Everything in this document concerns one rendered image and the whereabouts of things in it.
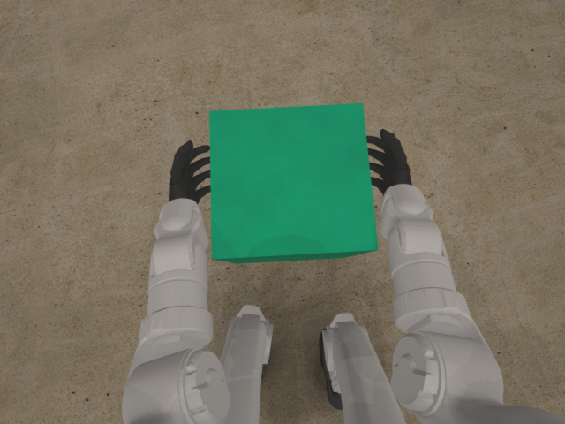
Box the right robot forearm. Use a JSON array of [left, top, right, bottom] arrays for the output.
[[379, 184, 503, 382]]

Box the left robot upper arm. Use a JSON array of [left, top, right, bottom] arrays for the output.
[[123, 347, 230, 424]]

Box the left robot forearm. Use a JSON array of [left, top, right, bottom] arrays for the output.
[[122, 198, 214, 419]]

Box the left robot shin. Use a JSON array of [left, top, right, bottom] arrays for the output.
[[227, 305, 266, 336]]

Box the right robot foot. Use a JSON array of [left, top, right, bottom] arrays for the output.
[[319, 328, 343, 409]]

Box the carton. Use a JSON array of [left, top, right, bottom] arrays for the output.
[[209, 103, 379, 263]]

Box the robot left hand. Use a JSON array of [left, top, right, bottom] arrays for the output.
[[169, 140, 211, 204]]

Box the robot right hand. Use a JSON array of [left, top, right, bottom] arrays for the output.
[[366, 129, 412, 196]]

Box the right robot upper arm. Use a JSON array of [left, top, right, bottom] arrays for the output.
[[390, 330, 565, 424]]

